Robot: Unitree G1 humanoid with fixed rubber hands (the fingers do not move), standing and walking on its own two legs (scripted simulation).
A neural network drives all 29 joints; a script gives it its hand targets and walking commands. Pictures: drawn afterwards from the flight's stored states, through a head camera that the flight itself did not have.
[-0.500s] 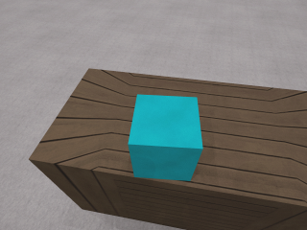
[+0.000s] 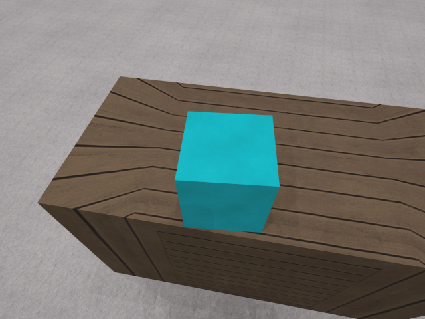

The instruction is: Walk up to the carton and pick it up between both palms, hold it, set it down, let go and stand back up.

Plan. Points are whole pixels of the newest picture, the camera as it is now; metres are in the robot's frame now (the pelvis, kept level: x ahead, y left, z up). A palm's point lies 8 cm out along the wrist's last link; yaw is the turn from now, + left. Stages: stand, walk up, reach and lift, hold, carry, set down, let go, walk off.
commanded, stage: walk up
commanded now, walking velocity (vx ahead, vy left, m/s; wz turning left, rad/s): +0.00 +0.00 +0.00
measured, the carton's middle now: (226, 174) +0.42 -0.01 -0.01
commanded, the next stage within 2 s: stand in 0.94 s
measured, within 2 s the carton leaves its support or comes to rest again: neither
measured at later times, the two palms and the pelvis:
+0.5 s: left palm out of the picture -0.03 +0.21 -0.14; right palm out of the picture -0.03 -0.21 -0.13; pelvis -0.01 +0.00 +0.01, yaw +0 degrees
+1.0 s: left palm out of the picture -0.03 +0.20 -0.14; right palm out of the picture -0.03 -0.20 -0.14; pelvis +0.00 +0.00 +0.01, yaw +0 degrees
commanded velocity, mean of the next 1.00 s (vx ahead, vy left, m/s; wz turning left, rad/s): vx -0.04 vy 0.00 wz -0.01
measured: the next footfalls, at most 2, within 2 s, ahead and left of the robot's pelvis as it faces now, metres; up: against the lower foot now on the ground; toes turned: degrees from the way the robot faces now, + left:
none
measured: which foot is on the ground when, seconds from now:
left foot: down 0.00-1.00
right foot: down 0.00-1.00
